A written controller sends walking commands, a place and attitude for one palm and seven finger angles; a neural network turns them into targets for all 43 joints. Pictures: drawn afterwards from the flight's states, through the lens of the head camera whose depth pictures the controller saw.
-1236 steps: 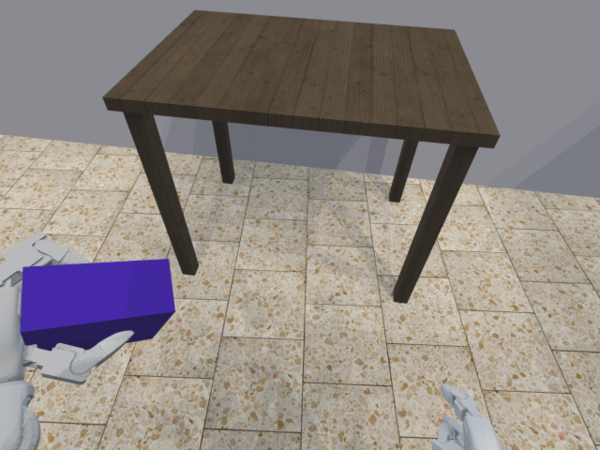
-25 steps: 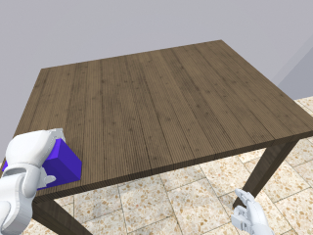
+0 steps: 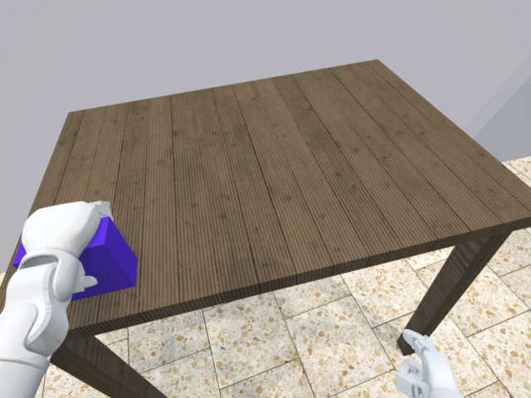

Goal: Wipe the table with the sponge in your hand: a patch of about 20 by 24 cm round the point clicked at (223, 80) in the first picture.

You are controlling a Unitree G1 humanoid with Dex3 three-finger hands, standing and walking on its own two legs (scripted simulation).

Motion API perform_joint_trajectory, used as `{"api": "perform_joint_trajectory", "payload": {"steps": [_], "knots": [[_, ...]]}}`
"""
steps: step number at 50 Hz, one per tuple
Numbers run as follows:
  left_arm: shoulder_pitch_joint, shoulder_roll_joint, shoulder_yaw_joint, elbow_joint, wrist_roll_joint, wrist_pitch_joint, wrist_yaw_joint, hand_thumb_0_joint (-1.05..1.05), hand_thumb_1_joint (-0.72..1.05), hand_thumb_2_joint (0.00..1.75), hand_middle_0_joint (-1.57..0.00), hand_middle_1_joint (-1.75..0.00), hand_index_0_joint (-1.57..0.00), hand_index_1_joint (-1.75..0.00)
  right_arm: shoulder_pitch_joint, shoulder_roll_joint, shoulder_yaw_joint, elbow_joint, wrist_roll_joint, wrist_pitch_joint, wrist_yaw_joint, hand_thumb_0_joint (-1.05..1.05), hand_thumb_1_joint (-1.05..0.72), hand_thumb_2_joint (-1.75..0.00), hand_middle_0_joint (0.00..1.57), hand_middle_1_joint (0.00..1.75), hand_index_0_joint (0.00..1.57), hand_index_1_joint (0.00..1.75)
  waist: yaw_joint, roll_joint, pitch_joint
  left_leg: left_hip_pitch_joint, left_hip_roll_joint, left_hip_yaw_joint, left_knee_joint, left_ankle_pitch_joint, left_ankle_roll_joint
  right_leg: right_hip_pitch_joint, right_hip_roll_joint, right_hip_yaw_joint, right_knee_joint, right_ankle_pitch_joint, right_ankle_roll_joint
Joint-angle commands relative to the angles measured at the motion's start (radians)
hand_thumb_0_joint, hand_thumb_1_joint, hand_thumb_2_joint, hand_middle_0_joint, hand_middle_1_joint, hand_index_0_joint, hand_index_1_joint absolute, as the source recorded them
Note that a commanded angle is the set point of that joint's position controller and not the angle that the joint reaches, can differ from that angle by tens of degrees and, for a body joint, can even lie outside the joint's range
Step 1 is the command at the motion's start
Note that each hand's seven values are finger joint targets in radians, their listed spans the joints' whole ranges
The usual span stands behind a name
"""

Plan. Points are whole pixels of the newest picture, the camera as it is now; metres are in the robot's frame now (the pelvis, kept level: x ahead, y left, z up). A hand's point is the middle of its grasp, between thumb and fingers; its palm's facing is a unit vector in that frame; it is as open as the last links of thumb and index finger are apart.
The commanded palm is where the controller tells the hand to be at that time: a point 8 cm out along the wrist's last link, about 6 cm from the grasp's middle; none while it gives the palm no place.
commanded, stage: wipe forward along the first lane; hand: left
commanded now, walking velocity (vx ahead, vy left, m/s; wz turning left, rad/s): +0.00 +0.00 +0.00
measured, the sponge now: (89, 268) +0.27 +0.33 +0.06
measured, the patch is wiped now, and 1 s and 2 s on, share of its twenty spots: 0.15 0.20 0.35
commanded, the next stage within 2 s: slide across to the middle lane in 1.24 s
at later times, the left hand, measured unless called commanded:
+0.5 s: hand (89, 226) +0.32 +0.34 +0.10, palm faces -0.08 +0.00 -1.00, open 9.4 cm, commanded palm +0.31 +0.33 +0.13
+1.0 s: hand (91, 198) +0.38 +0.36 +0.10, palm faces -0.14 +0.02 -0.99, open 9.4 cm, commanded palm +0.37 +0.35 +0.13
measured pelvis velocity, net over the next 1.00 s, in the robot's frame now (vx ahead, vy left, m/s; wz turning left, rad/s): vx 0.00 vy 0.01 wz -0.01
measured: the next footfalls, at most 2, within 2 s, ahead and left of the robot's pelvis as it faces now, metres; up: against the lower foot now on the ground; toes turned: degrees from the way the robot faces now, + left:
none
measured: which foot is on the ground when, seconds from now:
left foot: down 0.00-1.00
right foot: down 0.00-1.00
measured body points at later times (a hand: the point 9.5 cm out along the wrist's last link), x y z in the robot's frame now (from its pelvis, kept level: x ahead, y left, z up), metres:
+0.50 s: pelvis +0.00 +0.00 +0.00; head +0.01 -0.03 +0.45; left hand +0.32 +0.33 +0.15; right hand +0.18 -0.25 -0.11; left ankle +0.04 +0.11 -0.74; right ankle -0.02 -0.10 -0.74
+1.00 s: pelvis +0.00 +0.01 -0.01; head +0.03 -0.01 +0.44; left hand +0.38 +0.36 +0.15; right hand +0.11 -0.27 -0.13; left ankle +0.04 +0.11 -0.74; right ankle -0.02 -0.10 -0.74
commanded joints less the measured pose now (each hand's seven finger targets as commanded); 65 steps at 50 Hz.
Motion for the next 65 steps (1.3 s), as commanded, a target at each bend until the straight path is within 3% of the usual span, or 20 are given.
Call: {"api": "perform_joint_trajectory", "payload": {"steps": [1,4,7,9,11,14,20,25,29,37,39,42,44,47,49,51,54,62,64,65], "knots": [[-0.235,0.191,0.099,-0.087,-0.017,-0.03,0.029,0.0,0.1,1.3,-1.2,-1.6,-1.2,-1.6,-0.127,-0.123,-0.049,-0.154,-0.003,-0.051,-0.004,0.0,-0.9,-0.9,0.2,0.3,0.2,0.3,-0.017,-0.09,-0.163,0.12,-0.04,-0.001,-0.036,0.121,0.039,-0.046,0.025,0.035,-0.098,0.162,-0.019],[-0.245,0.233,0.136,-0.059,-0.011,-0.034,0.033,0.0,0.1,1.3,-1.2,-1.6,-1.2,-1.6,-0.137,-0.128,-0.049,-0.152,0.002,-0.046,0.001,0.0,-0.9,-0.9,0.2,0.3,0.2,0.3,-0.013,-0.1,-0.163,0.114,-0.037,-0.001,-0.031,0.13,0.041,-0.043,0.03,0.052,-0.093,0.188,-0.025],[-0.256,0.189,0.094,-0.025,-0.007,-0.036,0.032,0.0,0.1,1.3,-1.2,-1.6,-1.2,-1.6,-0.104,-0.134,-0.06,-0.141,0.001,-0.034,0.004,0.0,-0.9,-0.9,0.2,0.3,0.2,0.3,-0.025,-0.093,-0.153,0.098,-0.039,0.002,-0.026,0.129,0.04,-0.06,0.025,0.034,-0.088,0.189,-0.018],[-0.284,0.219,0.115,-0.021,-0.004,-0.035,0.034,0.0,0.1,1.3,-1.2,-1.6,-1.2,-1.6,-0.127,-0.132,-0.055,-0.149,0.005,-0.036,0.002,0.0,-0.9,-0.9,0.2,0.3,0.2,0.3,-0.021,-0.094,-0.15,0.099,-0.039,0.001,-0.026,0.121,0.043,-0.06,0.029,0.049,-0.089,0.183,-0.024],[-0.321,0.185,0.076,0.043,0.005,-0.034,0.033,0.0,0.1,1.3,-1.2,-1.6,-1.2,-1.6,-0.091,-0.138,-0.062,-0.131,0.004,-0.031,-0.001,0.0,-0.9,-0.9,0.2,0.3,0.2,0.3,-0.04,-0.112,-0.141,0.086,-0.041,0.006,-0.02,0.107,0.044,-0.085,0.025,0.037,-0.09,0.17,-0.016],[-0.33,0.24,0.115,0.063,0.012,-0.04,0.029,0.0,0.1,1.3,-1.2,-1.6,-1.2,-1.6,-0.1,-0.144,-0.063,-0.134,0.008,-0.028,0.001,0.0,-0.9,-0.9,0.2,0.3,0.2,0.3,-0.03,-0.115,-0.168,0.085,-0.042,0.004,-0.013,0.119,0.046,-0.063,0.028,0.053,-0.083,0.2,-0.023],[-0.38,0.215,0.075,0.161,0.026,-0.054,0.012,0.0,0.1,1.3,-1.2,-1.6,-1.2,-1.6,-0.053,-0.15,-0.072,-0.122,0.008,-0.013,0.003,0.0,-0.9,-0.9,0.2,0.3,0.2,0.3,-0.047,-0.107,-0.168,0.063,-0.046,0.012,0.005,0.112,0.049,-0.087,0.023,0.047,-0.076,0.203,-0.018],[-0.412,0.247,0.091,0.274,0.034,-0.073,0.004,0.0,0.1,1.3,-1.2,-1.6,-1.2,-1.6,-0.028,-0.161,-0.074,-0.11,0.009,0.004,0.004,0.0,-0.9,-0.9,0.2,0.3,0.2,0.3,-0.057,-0.145,-0.147,0.02,-0.047,0.012,0.013,0.09,0.051,-0.103,0.024,0.052,-0.074,0.198,-0.015],[-0.459,0.3,0.124,0.299,0.045,-0.1,0.004,0.0,0.1,1.3,-1.2,-1.6,-1.2,-1.6,-0.019,-0.163,-0.078,-0.111,0.011,0.013,0.006,0.0,-0.9,-0.9,0.2,0.3,0.2,0.3,-0.052,-0.117,-0.174,0.013,-0.047,0.011,0.023,0.096,0.053,-0.1,0.026,0.064,-0.069,0.21,-0.021],[-0.614,0.29,0.077,0.418,0.064,-0.128,0.01,0.0,0.1,1.3,-1.2,-1.6,-1.2,-1.6,0.038,-0.171,-0.085,-0.087,0.014,0.03,0.008,0.0,-0.9,-0.9,0.2,0.3,0.2,0.3,-0.087,-0.102,-0.163,-0.005,-0.043,0.01,0.024,0.057,0.055,-0.151,0.027,0.048,-0.073,0.149,-0.017],[-0.618,0.357,0.133,0.433,0.069,-0.145,0.013,0.0,0.1,1.3,-1.2,-1.6,-1.2,-1.6,0.043,-0.174,-0.086,-0.09,0.013,0.028,0.006,0.0,-0.9,-0.9,0.2,0.3,0.2,0.3,-0.072,-0.105,-0.199,-0.008,-0.042,0.006,0.026,0.072,0.058,-0.125,0.027,0.063,-0.07,0.171,-0.023],[-0.654,0.34,0.108,0.492,0.074,-0.155,0.015,0.0,0.1,1.3,-1.2,-1.6,-1.2,-1.6,0.071,-0.177,-0.091,-0.077,0.014,0.037,0.007,0.0,-0.9,-0.9,0.2,0.3,0.2,0.3,-0.087,-0.115,-0.197,-0.02,-0.041,0.01,0.031,0.069,0.058,-0.132,0.026,0.056,-0.067,0.176,-0.018],[-0.701,0.378,0.131,0.506,0.078,-0.17,0.014,0.0,0.1,1.3,-1.2,-1.6,-1.2,-1.6,0.071,-0.177,-0.087,-0.078,0.016,0.036,0.006,0.0,-0.9,-0.9,0.2,0.3,0.2,0.3,-0.085,-0.096,-0.205,-0.02,-0.039,0.004,0.024,0.07,0.059,-0.135,0.028,0.06,-0.069,0.166,-0.023],[-0.709,0.324,0.085,0.551,0.092,-0.183,0.019,0.0,0.1,1.3,-1.2,-1.6,-1.2,-1.6,0.103,-0.179,-0.099,-0.066,0.013,0.04,0.014,0.0,-0.9,-0.9,0.2,0.3,0.2,0.3,-0.094,-0.081,-0.222,0.004,-0.033,0.005,0.035,0.098,0.059,-0.159,0.031,0.048,-0.06,0.184,-0.026],[-0.71,0.366,0.124,0.542,0.093,-0.197,0.022,0.0,0.1,1.3,-1.2,-1.6,-1.2,-1.6,0.103,-0.18,-0.098,-0.071,0.012,0.043,0.016,0.0,-0.9,-0.9,0.2,0.3,0.2,0.3,-0.084,-0.075,-0.255,0.002,-0.033,0.001,0.035,0.123,0.06,-0.134,0.032,0.056,-0.056,0.211,-0.031],[-0.729,0.315,0.082,0.569,0.094,-0.199,0.028,0.0,0.1,1.3,-1.2,-1.6,-1.2,-1.6,0.12,-0.181,-0.103,-0.061,0.012,0.048,0.021,0.0,-0.9,-0.9,0.2,0.3,0.2,0.3,-0.1,-0.093,-0.24,0.003,-0.029,0.001,0.04,0.126,0.06,-0.159,0.033,0.045,-0.052,0.214,-0.027],[-0.727,0.33,0.102,0.571,0.095,-0.207,0.04,0.0,0.1,1.3,-1.2,-1.6,-1.2,-1.6,0.117,-0.182,-0.102,-0.065,0.013,0.051,0.025,0.0,-0.9,-0.9,0.2,0.3,0.2,0.3,-0.087,-0.089,-0.253,0.008,-0.027,-0.008,0.031,0.138,0.059,-0.163,0.039,0.045,-0.051,0.204,-0.034],[-0.858,0.277,0.031,0.648,0.122,-0.195,0.069,0.0,0.1,1.3,-1.2,-1.6,-1.2,-1.6,0.149,-0.184,-0.108,-0.036,0.013,0.053,0.033,0.0,-0.9,-0.9,0.2,0.3,0.2,0.3,-0.121,-0.079,-0.242,0.034,-0.019,-0.017,0.031,0.121,0.056,-0.227,0.042,0.031,-0.051,0.15,-0.033],[-0.89,0.331,0.07,0.661,0.127,-0.197,0.07,0.0,0.1,1.3,-1.2,-1.6,-1.2,-1.6,0.149,-0.187,-0.103,-0.035,0.012,0.052,0.028,0.0,-0.9,-0.9,0.2,0.3,0.2,0.3,-0.116,-0.068,-0.254,0.031,-0.017,-0.024,0.024,0.121,0.056,-0.222,0.043,0.037,-0.053,0.144,-0.038],[-0.9,0.312,0.048,0.683,0.13,-0.196,0.073,0.0,0.1,1.3,-1.2,-1.6,-1.2,-1.6,0.164,-0.185,-0.103,-0.029,0.012,0.054,0.029,0.0,-0.9,-0.9,0.2,0.3,0.2,0.3,-0.122,-0.073,-0.258,0.034,-0.02,-0.026,0.028,0.125,0.055,-0.226,0.043,0.031,-0.046,0.142,-0.036]]}}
